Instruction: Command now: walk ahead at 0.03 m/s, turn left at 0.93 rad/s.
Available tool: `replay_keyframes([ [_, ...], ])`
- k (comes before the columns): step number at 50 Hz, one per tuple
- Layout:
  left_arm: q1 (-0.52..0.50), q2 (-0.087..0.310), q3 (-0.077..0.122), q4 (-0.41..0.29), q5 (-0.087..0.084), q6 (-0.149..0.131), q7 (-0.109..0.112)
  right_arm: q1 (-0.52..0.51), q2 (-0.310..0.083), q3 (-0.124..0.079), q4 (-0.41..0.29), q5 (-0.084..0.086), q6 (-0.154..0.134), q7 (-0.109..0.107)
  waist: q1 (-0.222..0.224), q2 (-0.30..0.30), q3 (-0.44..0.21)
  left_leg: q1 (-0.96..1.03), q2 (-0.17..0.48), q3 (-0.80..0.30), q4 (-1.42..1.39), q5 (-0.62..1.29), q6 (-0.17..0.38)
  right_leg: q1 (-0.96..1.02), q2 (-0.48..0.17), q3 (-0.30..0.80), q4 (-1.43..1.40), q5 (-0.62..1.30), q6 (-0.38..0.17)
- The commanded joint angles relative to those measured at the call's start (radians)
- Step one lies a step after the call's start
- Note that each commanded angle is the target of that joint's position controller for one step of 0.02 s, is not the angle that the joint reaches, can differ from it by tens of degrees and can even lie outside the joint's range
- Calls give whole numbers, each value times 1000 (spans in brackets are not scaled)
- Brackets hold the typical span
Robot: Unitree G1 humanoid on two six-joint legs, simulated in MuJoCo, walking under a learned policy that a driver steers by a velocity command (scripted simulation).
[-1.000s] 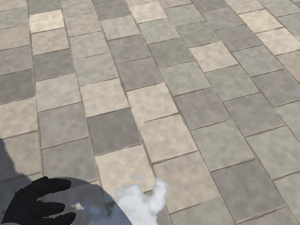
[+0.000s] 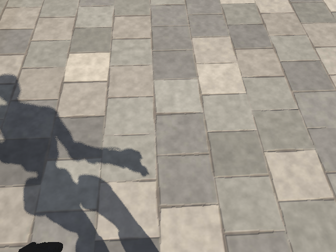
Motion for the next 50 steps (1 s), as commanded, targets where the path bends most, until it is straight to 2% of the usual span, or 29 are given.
replay_keyframes([
  [1,-4,129,48,-56,-9,-29,-7,-11,-87,-21,-75,11,-9,7,25,99,-167,77,182,-220,38,-130,24,220,-91,0,-254,175,-49],
  [2,-25,156,51,-71,4,-15,0,83,-27,-2,-57,4,-7,13,-29,-65,-230,-56,102,-82,227,-439,-18,396,-281,128,-203,328,-140],
  [3,-24,187,52,-88,43,5,0,93,-76,-13,-86,15,-11,20,-38,-251,-212,-222,24,104,420,-562,-64,391,-436,290,-197,482,-287],
  [4,-3,148,55,-90,45,7,2,78,-178,-38,-82,3,-21,28,-9,-225,-190,-270,115,146,578,-482,-116,342,-483,323,-212,430,-337],
  [5,-41,106,43,-103,32,12,9,79,-209,-50,-58,6,-16,30,-7,-160,-145,-288,155,172,638,-399,-136,315,-418,210,-201,330,-306],
  [6,-61,85,35,-112,22,23,17,89,-192,-49,-35,3,-4,25,-6,-112,-116,-304,173,194,692,-336,-148,292,-354,120,-194,232,-263],
  [7,-68,86,31,-118,15,33,26,102,-166,-42,-31,-1,6,22,0,-100,-95,-328,180,226,766,-289,-157,269,-329,69,-200,208,-249],
  [10,-43,89,24,-112,31,51,37,58,-108,-19,-65,8,5,23,28,-132,-60,-380,243,344,791,-219,-180,255,-294,-66,-242,253,-270],
  [14,18,115,36,-90,35,61,35,-11,-78,-6,-102,2,-7,26,76,-144,-97,-419,335,382,671,-195,-211,375,-347,-123,-252,306,-310],
  [19,0,151,58,-75,26,59,11,-31,-46,6,-110,-9,-5,42,70,-143,-119,-294,373,430,476,-167,-181,349,-388,-237,-255,303,-306],
  [22,-3,171,71,-63,7,52,-9,-39,-48,3,-110,-7,8,56,61,-151,-121,-190,359,476,340,-180,-140,333,-414,-297,-227,336,-280],
  [24,15,181,79,-51,-13,43,-20,-48,-53,-2,-116,-7,21,65,55,-153,-128,-122,343,487,229,-198,-104,340,-436,-307,-180,359,-254],
  [25,22,181,77,-41,-29,41,-23,-34,-45,-4,-113,-11,24,67,36,-138,-133,-50,319,487,118,-171,-76,320,-428,-310,-131,369,-234],
  [26,33,162,69,-24,-44,41,-26,16,-51,-10,-93,-17,22,63,3,-107,-142,76,288,484,-34,-56,-39,262,-398,-338,-52,349,-191],
  [27,98,106,48,-1,-31,37,-34,81,-115,-29,-68,-20,16,50,-1,38,-183,294,333,382,-115,253,5,111,-325,-404,99,199,-113],
  [28,99,21,4,-48,42,33,-48,91,-206,-34,-88,-33,3,30,29,367,-233,494,635,45,-44,753,143,-198,-200,-439,400,-458,-10],
  [29,61,91,28,-32,25,40,-36,66,-153,-15,-100,-63,-21,34,-34,247,-314,363,723,39,-71,705,298,-218,-182,-296,575,-498,14],
  [30,35,125,36,-14,-10,52,-31,39,-76,14,-75,-70,-40,44,-34,153,-272,292,636,174,-94,576,261,-173,-203,-242,599,-436,4],
  [31,62,97,31,2,-22,60,-26,-17,-39,25,-45,-62,-52,45,6,151,-212,254,566,262,-108,438,197,-172,-205,-227,549,-377,-2],
  [32,85,98,32,29,-16,71,-17,-59,-24,31,-35,-55,-59,43,17,144,-177,222,538,316,-117,397,162,-154,-197,-215,541,-308,8],
  [33,114,113,39,44,-13,80,-12,-94,-24,35,-23,-56,-64,39,34,156,-145,159,525,370,-128,437,153,-105,-175,-201,554,-243,20],
  [34,136,132,47,46,-18,84,-9,-113,-33,33,-22,-64,-66,31,46,161,-130,133,520,405,-141,444,152,-85,-155,-208,575,-208,29],
  [35,141,147,53,38,-24,87,-6,-125,-53,25,-22,-66,-64,23,46,161,-120,149,532,416,-153,418,158,-110,-145,-223,587,-195,37],
  [36,138,148,54,29,-27,90,-2,-127,-56,22,-18,-65,-59,15,39,146,-110,167,548,416,-163,376,164,-139,-150,-225,586,-188,42],
  [38,120,120,47,5,-27,100,0,-122,-46,23,-4,-62,-50,3,26,123,-83,193,576,417,-185,274,167,-184,-174,-226,548,-175,49],
  [41,106,85,37,-35,-19,111,-9,-123,-47,15,14,-63,-46,-4,16,110,-68,208,605,435,-204,197,178,-192,-207,-240,479,-172,50],
  [46,100,60,32,-99,-13,119,-35,-139,-77,-9,34,-48,-48,12,20,96,-82,217,638,507,-174,307,179,-127,-217,-296,347,-195,9],
  [50,109,69,45,-139,-21,141,-52,-152,-102,-28,45,-18,-54,35,39,112,-117,249,655,564,-85,403,120,-37,-190,-343,207,-188,-50],
])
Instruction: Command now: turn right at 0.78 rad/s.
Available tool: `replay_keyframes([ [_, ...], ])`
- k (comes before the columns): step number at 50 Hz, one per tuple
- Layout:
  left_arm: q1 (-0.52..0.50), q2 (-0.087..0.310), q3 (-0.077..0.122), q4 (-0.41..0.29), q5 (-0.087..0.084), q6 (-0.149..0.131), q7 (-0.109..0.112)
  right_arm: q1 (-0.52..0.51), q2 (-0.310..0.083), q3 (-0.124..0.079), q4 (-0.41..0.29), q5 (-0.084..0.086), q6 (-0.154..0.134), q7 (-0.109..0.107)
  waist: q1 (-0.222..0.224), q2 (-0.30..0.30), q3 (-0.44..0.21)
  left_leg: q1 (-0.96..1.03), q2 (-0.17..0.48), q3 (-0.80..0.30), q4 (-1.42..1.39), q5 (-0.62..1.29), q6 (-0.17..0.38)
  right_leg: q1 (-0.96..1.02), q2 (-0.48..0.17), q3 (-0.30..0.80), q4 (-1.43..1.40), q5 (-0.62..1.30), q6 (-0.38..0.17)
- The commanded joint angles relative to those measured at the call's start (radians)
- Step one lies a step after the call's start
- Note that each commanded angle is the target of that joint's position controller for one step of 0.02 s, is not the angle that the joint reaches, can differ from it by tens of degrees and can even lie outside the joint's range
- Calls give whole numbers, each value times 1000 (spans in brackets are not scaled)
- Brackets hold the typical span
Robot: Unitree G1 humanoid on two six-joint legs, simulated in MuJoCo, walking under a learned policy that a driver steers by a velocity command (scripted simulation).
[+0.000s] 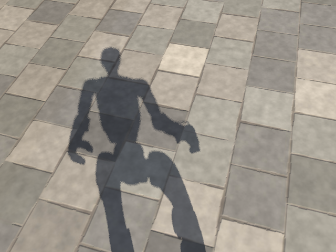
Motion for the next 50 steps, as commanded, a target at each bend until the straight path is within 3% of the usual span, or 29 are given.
replay_keyframes([
  [1,4,86,32,-102,-5,4,-11,-36,-177,-60,-56,27,-16,13,4,106,-136,135,297,-143,-42,565,137,42,20,-36,-141,46,-56],
  [2,48,97,43,-95,-5,4,-6,-27,-167,-61,-40,37,-13,18,34,80,-148,92,265,-99,49,541,89,140,52,-43,-250,145,-87],
  [3,133,165,73,-77,0,-3,14,23,-141,-58,-17,32,-14,26,63,-44,-174,-23,178,-47,245,441,17,311,58,44,-356,410,-145],
  [4,186,330,114,-88,5,-14,35,-26,-78,-38,-79,-20,-23,24,55,-366,-171,-413,17,-21,591,-218,-92,542,-189,447,-361,972,-295],
  [5,168,326,101,-118,46,-49,19,-106,-92,-35,-117,-28,-30,15,83,-302,-301,-528,-84,-280,784,-419,-115,531,-299,681,-425,857,-469],
  [6,137,282,88,-116,38,-76,8,-139,-133,-45,-115,-6,-31,12,85,-160,-273,-570,-64,-359,822,-367,-97,521,-276,595,-459,729,-447],
  [7,100,259,81,-107,17,-90,16,-148,-120,-42,-119,6,-37,5,51,-118,-204,-591,-56,-384,781,-268,-71,481,-220,533,-467,622,-391],
  [8,41,229,71,-115,-4,-89,25,-126,-131,-45,-103,-3,-40,-5,16,-61,-163,-598,-40,-399,723,-179,-64,444,-179,488,-463,578,-342],
  [9,-19,209,61,-130,-12,-82,37,-101,-152,-53,-95,-11,-40,-11,-17,-66,-149,-554,-40,-407,673,-113,-64,389,-147,450,-465,581,-314],
  [11,-44,206,57,-149,3,-74,51,-58,-135,-49,-72,-13,-41,-5,-37,-82,-178,-479,-78,-401,631,-37,-78,351,-106,422,-460,638,-301],
  [16,-23,235,67,-151,-2,-61,65,-69,-102,-33,-60,0,-40,-3,-20,-114,-173,-416,-138,-425,391,20,-113,307,-52,472,-443,491,-280],
  [23,-57,234,69,-177,0,-44,57,-86,-126,-41,-62,10,-65,15,1,-194,-170,-296,-173,-462,173,6,-90,267,-16,634,-381,449,-247],
  [27,-116,211,59,-200,-15,-37,53,16,-161,-62,-30,13,-82,25,-49,-186,-189,-39,-129,-445,-144,193,-48,197,60,660,-289,389,-183],
  [28,-48,151,42,-194,-6,-35,50,26,-211,-73,-35,2,-76,19,-14,-33,-235,112,54,-588,-176,245,21,97,136,566,-135,60,-133],
  [29,12,132,35,-213,-8,-39,47,-7,-259,-76,-38,-27,-63,14,54,274,-184,154,242,-847,-209,413,182,-129,284,359,66,-273,-74],
  [30,32,234,62,-188,9,-49,45,-10,-202,-66,-57,-35,-68,14,35,227,-164,102,319,-908,-203,421,266,-175,195,331,281,-249,-24],
  [31,20,270,75,-164,5,-49,43,-34,-153,-49,-71,-26,-66,7,30,150,-144,60,268,-793,-182,396,252,-165,161,301,359,-176,-4],
  [33,4,223,63,-143,12,-40,45,-48,-127,-36,-70,0,-50,-8,15,94,-114,41,167,-647,-170,328,200,-177,143,261,429,-74,23],
  [36,-52,110,14,-157,14,-52,45,31,-139,-25,-34,-4,-38,-8,-28,101,-122,61,113,-570,-166,476,217,-123,156,225,296,-85,33],
  [38,-46,43,-16,-144,34,-60,44,4,-104,-6,-25,-3,-39,8,-9,140,-160,50,76,-523,-153,475,194,24,111,191,35,-108,35],
  [39,-57,35,-20,-139,37,-63,43,4,-121,-11,-22,6,-35,18,-18,182,-148,32,58,-525,-155,464,189,85,115,151,-81,-116,41],
  [41,-51,94,4,-119,21,-65,48,46,-201,-35,-17,24,-26,26,-32,207,-128,40,65,-588,-127,482,195,140,157,120,-248,1,43],
  [43,-3,121,18,-97,12,-69,53,49,-230,-44,-23,47,-25,25,-2,187,-135,15,62,-648,-102,492,170,253,173,126,-466,171,-1],
  [44,21,153,27,-95,13,-71,59,54,-211,-40,-26,52,-31,22,3,154,-158,-59,46,-654,-81,406,124,361,113,167,-484,241,-33],
  [45,70,199,38,-98,28,-66,71,50,-158,-24,-39,39,-41,23,12,40,-207,-186,-3,-600,33,227,64,497,-40,260,-435,440,-92],
  [46,58,264,58,-74,54,-53,68,49,-104,-11,-63,44,-50,22,-9,-258,-166,-348,-128,-400,167,-86,-6,441,-199,399,-450,540,-222],
  [47,19,196,44,-102,68,-59,64,62,-161,-28,-48,37,-49,20,16,-252,-162,-375,-104,-361,392,-298,-53,411,-286,453,-469,643,-316],
  [48,-11,137,24,-110,68,-67,66,82,-194,-48,-36,42,-39,20,8,-201,-142,-413,-90,-368,565,-308,-75,394,-282,413,-471,711,-328],
  [50,-100,105,17,-111,38,-83,69,132,-156,-50,-16,38,-1,11,-37,-165,-99,-453,-54,-369,638,-203,-108,379,-200,268,-456,700,-262],
])
Over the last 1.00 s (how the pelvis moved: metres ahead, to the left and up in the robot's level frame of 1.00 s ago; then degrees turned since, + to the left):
0.04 0.01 0.00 16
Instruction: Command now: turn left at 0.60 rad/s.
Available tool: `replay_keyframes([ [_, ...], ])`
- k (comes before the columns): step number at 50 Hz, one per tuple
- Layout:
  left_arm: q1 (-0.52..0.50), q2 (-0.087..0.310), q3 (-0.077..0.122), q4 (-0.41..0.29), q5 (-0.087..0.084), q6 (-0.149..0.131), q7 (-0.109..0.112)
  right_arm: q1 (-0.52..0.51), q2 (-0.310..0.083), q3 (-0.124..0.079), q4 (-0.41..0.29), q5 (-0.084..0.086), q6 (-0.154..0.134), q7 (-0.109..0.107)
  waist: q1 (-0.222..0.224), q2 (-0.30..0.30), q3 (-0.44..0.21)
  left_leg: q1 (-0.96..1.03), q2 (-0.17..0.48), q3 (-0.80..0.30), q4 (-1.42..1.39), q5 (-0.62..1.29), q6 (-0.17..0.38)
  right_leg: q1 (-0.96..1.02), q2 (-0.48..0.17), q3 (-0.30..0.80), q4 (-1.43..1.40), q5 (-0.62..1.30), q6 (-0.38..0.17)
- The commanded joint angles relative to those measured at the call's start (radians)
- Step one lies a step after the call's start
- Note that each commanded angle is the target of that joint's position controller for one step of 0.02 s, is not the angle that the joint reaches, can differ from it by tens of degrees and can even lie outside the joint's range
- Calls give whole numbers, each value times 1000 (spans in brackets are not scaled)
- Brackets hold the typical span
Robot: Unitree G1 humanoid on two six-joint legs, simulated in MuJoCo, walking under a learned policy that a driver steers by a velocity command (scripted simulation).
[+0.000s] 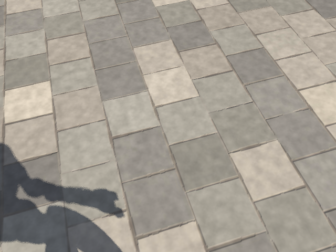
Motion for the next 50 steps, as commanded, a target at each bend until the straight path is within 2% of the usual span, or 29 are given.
replay_keyframes([
  [1,-55,140,49,-66,-17,-31,12,-12,-90,-35,-79,-5,20,-9,26,-185,-73,-200,69,6,204,26,-52,163,-285,120,-108,613,-196],
  [6,-29,183,74,-39,-15,-22,13,-97,-42,-9,-169,-5,31,28,72,-187,-95,-104,97,85,-36,127,-48,172,-293,0,-106,551,-197],
  [10,-37,225,94,-24,-48,-37,-16,-62,-88,-29,-198,-5,53,46,50,-193,-108,43,68,150,-214,165,14,137,-330,-56,-34,544,-158],
  [12,-9,221,98,-3,-69,-52,-29,16,-95,-42,-179,7,60,40,14,-155,-147,232,20,190,-315,187,73,37,-318,-101,24,137,-107],
  [13,5,177,86,3,-56,-60,-35,142,-140,-67,-134,16,54,30,-31,-68,-178,436,-4,158,-344,134,128,-112,-269,-147,170,-92,-71],
  [14,-69,94,54,-35,-23,-65,-42,304,-242,-100,-100,26,37,16,-106,196,-143,614,172,-189,-497,-18,254,-418,-145,-226,578,-316,5],
  [15,-175,74,41,-136,-32,-92,-38,296,-328,-99,-144,-6,-21,32,-107,305,-153,648,374,-844,-753,-432,470,-758,41,8,795,-367,27],
  [16,-237,162,59,-142,-68,-125,-48,259,-234,-71,-147,-15,-57,37,-119,164,-79,626,410,-825,-814,-537,458,-826,-24,109,839,-287,-6],
  [17,-223,189,67,-134,-74,-147,-57,212,-188,-49,-150,-15,-74,33,-73,143,-21,554,384,-752,-798,-455,419,-801,-41,115,798,-203,-32],
  [18,-169,189,69,-102,-51,-161,-58,164,-162,-37,-164,-8,-79,26,-27,64,-4,492,337,-651,-768,-331,378,-737,-66,116,735,-128,-34],
  [19,-147,189,73,-83,-27,-170,-58,119,-147,-28,-170,-8,-75,16,2,51,10,425,286,-549,-757,-213,347,-663,-78,113,636,-52,-23],
  [21,-138,179,73,-60,-18,-172,-65,101,-150,-22,-184,-23,-70,-5,15,60,2,360,213,-432,-765,-75,321,-555,-49,76,528,86,18],
  [22,-76,116,32,-8,84,-101,-87,121,-209,-41,-132,-77,-47,10,21,58,-4,274,123,-318,-758,9,278,-480,-45,3,532,124,50],
  [23,-68,105,30,-9,75,-69,-91,142,-200,-39,-124,-70,-40,18,22,59,0,234,97,-294,-752,20,280,-452,-34,-18,509,130,71],
  [25,-131,118,23,-32,36,-45,-90,186,-175,-32,-109,-53,-41,29,-8,78,24,209,103,-332,-772,12,294,-464,-36,-21,436,153,107],
  [30,-291,138,14,-78,9,-62,-88,229,-198,-42,-87,-50,-51,19,-73,98,43,290,131,-421,-745,40,301,-435,-21,12,188,178,111],
  [32,-262,153,16,-78,-1,-71,-84,188,-206,-44,-91,-49,-59,13,-44,112,36,279,146,-460,-729,75,285,-316,-20,32,122,156,85],
  [34,-106,187,28,-47,-10,-83,-67,118,-217,-45,-97,-53,-69,15,51,128,-7,195,145,-468,-648,288,256,-47,5,14,80,69,55],
  [35,98,231,49,6,-5,-95,-49,82,-210,-41,-97,-54,-78,21,161,69,-98,114,79,-414,-422,460,224,216,7,16,64,40,33],
  [36,333,316,75,49,17,-103,-26,75,-149,-22,-99,-53,-88,25,261,-100,-267,24,-34,-257,-55,457,194,462,-140,148,25,-219,10],
  [37,379,432,92,56,49,-103,-19,127,-7,14,-162,-15,-97,24,195,-481,-358,-251,-161,-147,263,-65,156,605,-398,717,-238,-727,-58],
  [38,238,341,75,41,43,-102,-29,147,-35,30,-120,-26,-87,16,128,-353,-255,-320,-86,-138,390,51,170,446,-416,905,-311,-727,-104],
  [39,173,239,54,36,37,-100,-37,109,-81,21,-98,-49,-81,22,102,-179,-163,-306,-34,-120,397,157,176,344,-377,760,-264,-598,-118],
  [40,175,193,43,61,30,-101,-44,70,-100,19,-93,-70,-79,39,93,-89,-120,-282,-1,-101,352,205,172,272,-316,606,-239,-467,-130],
  [42,228,150,23,118,22,-115,-48,-12,-77,30,-116,-93,-78,60,83,-135,-41,-264,20,-111,253,211,156,177,-218,435,-255,-280,-140],
  [44,270,131,16,160,0,-128,-55,-61,-65,45,-137,-106,-72,68,64,-171,0,-296,52,-52,178,211,126,165,-187,401,-278,-147,-174],
  [46,297,146,19,176,-12,-135,-53,-156,-63,61,-182,-117,-75,75,66,-139,29,-344,76,-8,84,239,86,148,-194,393,-315,-42,-216],
  [49,257,206,41,178,-7,-135,-49,-281,-41,91,-229,-90,-88,93,64,-137,55,-103,44,56,-207,318,55,-40,-148,290,-375,106,-199],
  [50,261,222,46,188,-10,-133,-52,-282,-34,95,-227,-84,-91,92,59,-141,57,12,13,89,-254,344,59,-88,-150,269,-374,292,-190],
])
Over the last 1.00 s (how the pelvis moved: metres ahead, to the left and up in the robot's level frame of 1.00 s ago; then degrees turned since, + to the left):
0.06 -0.03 0.01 -30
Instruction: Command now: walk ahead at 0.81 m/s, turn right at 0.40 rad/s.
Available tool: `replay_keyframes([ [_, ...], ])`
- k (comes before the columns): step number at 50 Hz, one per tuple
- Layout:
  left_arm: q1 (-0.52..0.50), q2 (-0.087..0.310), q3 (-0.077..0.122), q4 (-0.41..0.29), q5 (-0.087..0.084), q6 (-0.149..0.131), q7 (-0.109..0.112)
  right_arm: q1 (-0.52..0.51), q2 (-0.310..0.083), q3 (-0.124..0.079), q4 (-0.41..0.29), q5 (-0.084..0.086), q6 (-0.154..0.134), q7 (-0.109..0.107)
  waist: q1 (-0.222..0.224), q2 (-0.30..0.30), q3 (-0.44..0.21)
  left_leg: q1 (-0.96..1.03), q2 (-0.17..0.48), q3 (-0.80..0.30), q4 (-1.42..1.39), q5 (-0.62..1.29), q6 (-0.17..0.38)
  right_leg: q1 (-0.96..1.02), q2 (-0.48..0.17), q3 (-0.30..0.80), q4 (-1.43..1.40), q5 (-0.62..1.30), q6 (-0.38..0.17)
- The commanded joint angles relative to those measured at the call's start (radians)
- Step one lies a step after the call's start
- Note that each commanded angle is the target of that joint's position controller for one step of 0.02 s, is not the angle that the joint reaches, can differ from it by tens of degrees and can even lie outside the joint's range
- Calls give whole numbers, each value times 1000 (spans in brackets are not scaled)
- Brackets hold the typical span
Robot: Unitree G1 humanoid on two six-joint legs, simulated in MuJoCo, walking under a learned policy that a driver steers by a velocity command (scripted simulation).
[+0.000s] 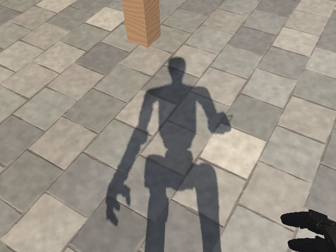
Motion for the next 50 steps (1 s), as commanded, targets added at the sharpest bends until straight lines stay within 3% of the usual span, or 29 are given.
replay_keyframes([
  [1,-137,185,39,-79,-11,-23,-5,-49,-39,3,-73,16,-21,-2,-107,-144,113,273,-67,78,-167,105,-11,-274,-197,206,-162,504,-157],
  [3,-101,200,43,-52,-24,-20,-9,83,-79,-21,-18,8,-24,-36,-160,-113,16,467,-113,73,-263,164,11,-195,-151,150,71,872,-96],
  [4,-103,213,48,-49,-35,-21,-11,190,-109,-37,13,-1,-28,-56,-217,-105,-51,629,-92,55,-313,232,24,-230,-104,130,263,889,-61],
  [5,-164,167,31,-115,-80,-33,3,315,-170,-77,-9,73,-43,-89,-324,-95,-162,893,80,-133,-310,304,57,-418,-90,199,449,619,-17],
  [6,-111,32,-6,-129,-29,-26,15,406,-237,-83,20,66,-32,-108,-273,151,-329,1067,329,-304,-216,610,67,-513,2,99,765,-262,16],
  [7,25,52,-3,-150,-72,-17,31,374,-237,-87,-2,37,-17,-103,-210,297,-438,1082,498,-614,-322,566,212,-638,23,102,1002,-325,48],
  [8,-42,117,16,-159,-80,-2,43,294,-156,-77,-14,44,-11,-101,-201,161,-293,955,427,-524,-371,563,206,-698,-46,77,1040,-241,70],
  [9,-111,123,26,-171,-79,14,49,240,-99,-67,-10,49,-12,-99,-186,111,-161,827,375,-339,-378,645,186,-718,-77,33,1036,-175,83],
  [10,-113,106,29,-162,-67,33,54,192,-70,-62,-4,46,-16,-90,-145,61,-113,723,320,-243,-400,698,171,-684,-106,17,1042,-133,95],
  [11,-140,103,37,-171,-53,50,56,153,-47,-62,5,47,-21,-85,-124,36,-56,619,258,-141,-446,716,145,-645,-125,1,1007,-80,86],
  [12,-101,57,33,-186,-58,64,49,125,-44,-66,11,40,-27,-86,-83,122,-52,565,269,-79,-466,752,161,-604,-142,-3,995,-50,93],
  [14,-157,20,25,-221,-57,80,37,63,-25,-71,27,52,-33,-92,-72,114,8,482,256,23,-524,695,165,-604,-154,-25,881,-15,106],
  [19,-298,15,16,-284,-36,81,-17,22,-111,-102,62,76,-11,-120,-94,34,-19,508,230,189,-517,628,134,-464,-128,-98,475,298,57],
  [22,-317,91,42,-311,-36,102,-43,19,-150,-116,75,104,-5,-110,-78,29,-20,541,244,224,-420,694,110,-383,-87,-142,400,268,0],
  [25,-198,182,89,-302,-40,108,-31,24,-161,-127,74,123,14,-99,6,-9,-78,510,210,263,-92,748,50,-165,6,-188,277,246,-96],
  [26,-141,239,112,-297,-45,103,-8,90,-119,-115,74,99,16,-89,19,-149,-90,346,136,254,151,360,-8,11,-20,-75,197,538,-151],
  [27,-230,338,116,-349,-37,100,8,180,-26,-86,47,31,16,-77,-114,-404,-134,26,-51,215,499,-492,-87,208,-246,326,273,1023,-320],
  [28,-259,324,107,-409,1,78,-11,203,-113,-90,36,46,12,-69,-78,-300,-374,-57,-110,-62,643,-489,-91,278,-386,686,104,633,-471],
  [29,-310,286,99,-421,-14,63,-22,105,-171,-103,23,73,6,-68,-58,-157,-286,-88,-71,-115,605,-391,-65,198,-364,625,33,440,-411],
  [30,-351,253,92,-415,-40,59,-16,62,-161,-102,10,68,6,-77,-86,-83,-167,-98,-45,-116,523,-315,-56,92,-308,545,23,330,-345],
  [31,-387,220,81,-421,-54,64,-6,54,-147,-99,21,54,11,-89,-112,-36,-110,-74,-19,-121,440,-274,-58,-2,-266,479,26,320,-300],
  [34,-449,215,80,-442,-30,87,27,76,-117,-96,44,48,26,-91,-151,-53,-93,85,-45,-98,226,-209,-84,-170,-169,357,46,454,-248],
  [38,-431,234,92,-435,-37,110,50,74,-73,-84,57,60,39,-94,-133,-83,-132,146,-89,-108,53,-117,-121,-203,-129,379,70,381,-219],
  [44,-446,209,88,-438,-36,128,44,42,-88,-98,42,68,29,-87,-103,-209,-94,244,-113,-128,-166,-79,-96,-239,-90,487,102,168,-157],
  [46,-466,200,86,-445,-42,131,41,90,-105,-112,55,70,18,-81,-127,-231,-93,338,-101,-121,-323,-23,-72,-247,-69,522,146,160,-130],
  [47,-466,181,79,-446,-49,132,39,125,-123,-123,68,67,16,-83,-143,-205,-96,429,-54,-122,-442,64,-49,-289,-30,497,204,82,-97],
  [48,-380,116,61,-433,-43,134,36,122,-182,-136,57,54,25,-90,-97,-25,-141,560,161,-296,-490,60,33,-388,61,371,406,-228,-45],
  [49,-379,143,69,-460,-51,125,32,94,-217,-137,50,18,35,-91,-67,244,-70,494,304,-532,-567,84,173,-564,163,170,628,-313,7],
  [50,-366,232,92,-446,-39,113,27,46,-166,-129,22,11,30,-96,-62,204,-33,449,346,-544,-568,63,216,-600,61,155,790,-248,46],
])
Over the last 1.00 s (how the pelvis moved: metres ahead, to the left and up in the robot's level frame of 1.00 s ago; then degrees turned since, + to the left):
0.39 0.23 0.00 39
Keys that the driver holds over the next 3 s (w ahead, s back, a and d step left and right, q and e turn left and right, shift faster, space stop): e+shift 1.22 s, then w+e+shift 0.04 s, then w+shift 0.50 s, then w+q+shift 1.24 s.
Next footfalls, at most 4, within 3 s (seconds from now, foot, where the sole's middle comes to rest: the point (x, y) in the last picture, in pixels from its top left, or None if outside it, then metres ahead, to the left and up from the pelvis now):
0.10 left None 0.26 0.13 -0.78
0.52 right None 0.41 -0.14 -0.78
0.94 left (197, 231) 0.57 0.01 -0.78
1.42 right None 0.30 -0.04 -0.78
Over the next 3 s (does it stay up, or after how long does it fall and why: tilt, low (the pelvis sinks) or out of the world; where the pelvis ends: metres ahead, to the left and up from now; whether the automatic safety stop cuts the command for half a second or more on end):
stays up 0.94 -1.14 -0.01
